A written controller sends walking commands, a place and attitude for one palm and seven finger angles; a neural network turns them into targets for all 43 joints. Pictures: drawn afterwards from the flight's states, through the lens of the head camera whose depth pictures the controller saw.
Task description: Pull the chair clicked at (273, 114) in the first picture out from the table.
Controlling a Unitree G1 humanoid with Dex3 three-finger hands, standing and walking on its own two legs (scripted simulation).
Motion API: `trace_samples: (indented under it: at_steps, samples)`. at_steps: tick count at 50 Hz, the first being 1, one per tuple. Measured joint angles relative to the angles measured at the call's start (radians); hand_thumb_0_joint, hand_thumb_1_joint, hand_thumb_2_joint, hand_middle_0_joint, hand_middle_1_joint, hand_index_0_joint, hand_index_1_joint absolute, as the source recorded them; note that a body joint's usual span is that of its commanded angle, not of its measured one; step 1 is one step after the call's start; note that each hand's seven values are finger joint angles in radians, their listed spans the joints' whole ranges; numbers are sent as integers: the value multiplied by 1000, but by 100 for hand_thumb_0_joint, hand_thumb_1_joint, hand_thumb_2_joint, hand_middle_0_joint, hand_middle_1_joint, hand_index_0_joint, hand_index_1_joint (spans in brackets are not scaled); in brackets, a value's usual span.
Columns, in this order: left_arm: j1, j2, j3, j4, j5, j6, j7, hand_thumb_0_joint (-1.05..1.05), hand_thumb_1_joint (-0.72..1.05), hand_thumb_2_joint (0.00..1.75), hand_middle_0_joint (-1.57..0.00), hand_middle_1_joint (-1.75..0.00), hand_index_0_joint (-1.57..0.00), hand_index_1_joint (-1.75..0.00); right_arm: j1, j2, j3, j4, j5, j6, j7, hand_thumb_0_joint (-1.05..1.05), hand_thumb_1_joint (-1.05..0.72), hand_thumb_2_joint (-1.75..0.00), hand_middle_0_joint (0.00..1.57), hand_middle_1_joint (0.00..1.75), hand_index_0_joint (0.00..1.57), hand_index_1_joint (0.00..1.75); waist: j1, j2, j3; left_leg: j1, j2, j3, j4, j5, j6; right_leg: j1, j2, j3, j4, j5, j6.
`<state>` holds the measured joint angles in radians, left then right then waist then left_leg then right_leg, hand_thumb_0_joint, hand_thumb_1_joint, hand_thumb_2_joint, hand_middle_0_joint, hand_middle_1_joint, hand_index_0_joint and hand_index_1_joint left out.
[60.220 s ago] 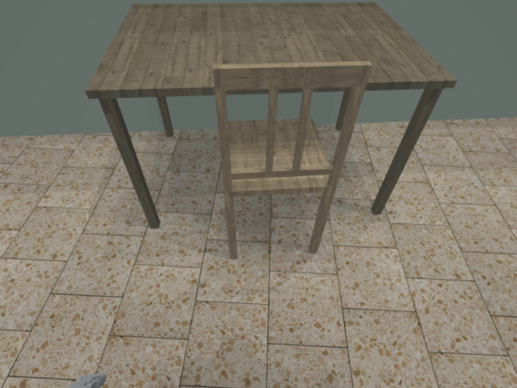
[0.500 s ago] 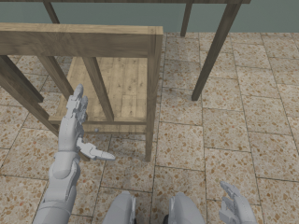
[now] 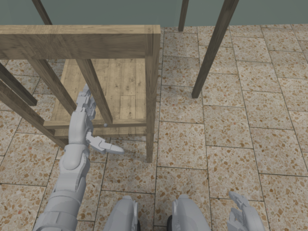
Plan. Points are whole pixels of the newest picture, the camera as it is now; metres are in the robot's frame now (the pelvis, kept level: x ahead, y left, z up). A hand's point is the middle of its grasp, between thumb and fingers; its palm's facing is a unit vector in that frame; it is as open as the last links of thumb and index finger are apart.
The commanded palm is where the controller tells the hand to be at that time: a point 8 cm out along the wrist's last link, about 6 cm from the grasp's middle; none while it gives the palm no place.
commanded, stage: push the fingers through the gap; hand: left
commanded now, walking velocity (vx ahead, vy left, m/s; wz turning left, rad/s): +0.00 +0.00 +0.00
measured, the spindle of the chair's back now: (64, 97) +0.45 +0.25 +0.03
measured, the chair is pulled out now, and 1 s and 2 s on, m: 0.23 0.23 0.24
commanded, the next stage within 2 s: hook a spindle and tug to test in 0.78 s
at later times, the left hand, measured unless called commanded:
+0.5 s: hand (103, 104) +0.43 +0.14 +0.03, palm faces +0.02 -1.00 -0.07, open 16.9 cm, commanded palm +0.40 +0.19 +0.02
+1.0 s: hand (104, 111) +0.41 +0.14 +0.02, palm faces +0.01 -1.00 -0.03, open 16.8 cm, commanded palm +0.39 +0.19 +0.02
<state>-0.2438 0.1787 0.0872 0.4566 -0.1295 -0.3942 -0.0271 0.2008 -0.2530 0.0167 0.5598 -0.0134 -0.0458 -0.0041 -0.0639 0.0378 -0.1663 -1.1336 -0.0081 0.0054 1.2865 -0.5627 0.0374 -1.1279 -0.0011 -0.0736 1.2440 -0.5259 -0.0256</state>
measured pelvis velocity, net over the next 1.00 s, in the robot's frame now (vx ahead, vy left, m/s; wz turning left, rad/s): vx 0.00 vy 0.00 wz -0.01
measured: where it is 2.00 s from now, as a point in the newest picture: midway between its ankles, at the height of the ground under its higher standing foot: outside the picture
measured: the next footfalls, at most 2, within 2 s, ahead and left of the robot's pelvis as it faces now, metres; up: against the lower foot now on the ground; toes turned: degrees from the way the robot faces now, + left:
none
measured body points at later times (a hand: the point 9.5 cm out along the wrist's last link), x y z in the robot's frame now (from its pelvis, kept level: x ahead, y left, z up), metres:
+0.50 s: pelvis +0.00 +0.00 +0.00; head +0.13 +0.01 +0.43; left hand +0.43 +0.19 +0.03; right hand +0.11 -0.25 -0.12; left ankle +0.02 +0.09 -0.62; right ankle +0.03 -0.11 -0.62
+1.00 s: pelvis +0.00 +0.00 +0.00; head +0.13 +0.01 +0.44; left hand +0.40 +0.19 +0.03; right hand +0.12 -0.25 -0.11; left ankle +0.02 +0.09 -0.62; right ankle +0.03 -0.11 -0.62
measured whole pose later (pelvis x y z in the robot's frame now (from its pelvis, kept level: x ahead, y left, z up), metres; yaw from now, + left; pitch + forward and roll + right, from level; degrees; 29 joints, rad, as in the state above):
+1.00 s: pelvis +0.00 +0.00 +0.00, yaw -1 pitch +24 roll -2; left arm -0.41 0.21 0.16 0.67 -0.12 -0.47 -0.03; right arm 0.23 -0.25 0.01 0.59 -0.02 -0.01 0.02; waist -0.08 0.04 -0.17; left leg -1.14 0.00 0.01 1.27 -0.56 0.04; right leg -1.13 0.01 -0.07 1.22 -0.51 -0.02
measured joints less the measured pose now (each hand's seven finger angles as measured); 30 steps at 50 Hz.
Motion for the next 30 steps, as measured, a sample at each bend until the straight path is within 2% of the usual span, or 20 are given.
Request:
trace_samples:
  at_steps: [5, 9, 13, 17, 21, 25, 30]
  samples:
    - [-83, 32, 34, 57, 22, -64, 22, -1, -50, 30, -6, -8, -5, -8, 7, 1, 3, 27, -8, 0, 7, 1, -90, -89, 20, 30, 20, 30, -2, -6, -9, -12, -1, -4, 9, -2, -1, -10, -1, -4, 8, -4, -2]
    - [-152, 52, 43, 157, 16, -30, -13, -1, -50, 30, -6, -8, -5, -8, 10, -1, 6, 35, 0, 15, 13, 1, -90, -89, 20, 30, 20, 30, -8, -2, -11, -23, -1, -8, 13, -2, -1, -18, -1, -8, 8, -2, -2]
    - [-158, 40, 45, 182, 0, 3, -33, -1, -50, 30, -6, -8, -5, -8, 18, -3, 3, 27, 2, 17, 11, 1, -90, -89, 20, 30, 20, 30, -19, 5, -2, -25, 2, -5, 3, 3, 1, -21, 2, -5, -5, 5, 1]
    - [-144, 24, 58, 145, 7, -37, -6, -1, -50, 30, -6, -8, -6, -8, 30, -1, -3, 31, -7, 11, 11, 1, -90, -89, 20, 30, 20, 30, -25, 3, 0, -19, 4, 4, -7, 3, 3, -20, 4, 5, -11, 8, 4]
    - [-191, 39, 78, 180, 33, -80, 20, -1, -50, 30, -6, -8, -6, -8, 35, 2, -1, 47, -13, 16, 18, 1, -90, -89, 20, 30, 20, 30, -28, -2, -8, -20, 4, 7, -3, -1, 3, -22, 5, 7, -5, 4, 4]
    - [-244, 61, 89, 262, 36, -57, 6, -1, -50, 30, -6, -8, -6, -8, 40, 1, 2, 48, -9, 32, 26, 1, -90, -89, 20, 30, 20, 30, -32, 0, -11, -28, 4, 4, 1, -1, 3, -29, 5, 5, -4, 4, 3]
    - [-204, 48, 91, 250, 11, -33, -15, -1, -49, 30, -6, -8, -6, -8, 49, 0, -1, 32, -5, 39, 29, 1, -90, -89, 20, 30, 20, 30, -33, 5, -4, -22, 8, 9, -13, 4, 4, -24, 9, 10, -19, 12, 5]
